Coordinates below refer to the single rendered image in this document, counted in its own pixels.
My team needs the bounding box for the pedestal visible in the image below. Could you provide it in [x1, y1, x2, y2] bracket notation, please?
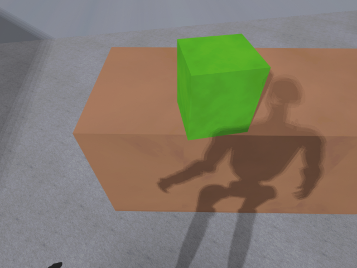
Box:
[73, 47, 357, 214]

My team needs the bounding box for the carton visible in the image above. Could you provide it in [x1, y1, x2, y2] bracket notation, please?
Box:
[177, 33, 271, 140]

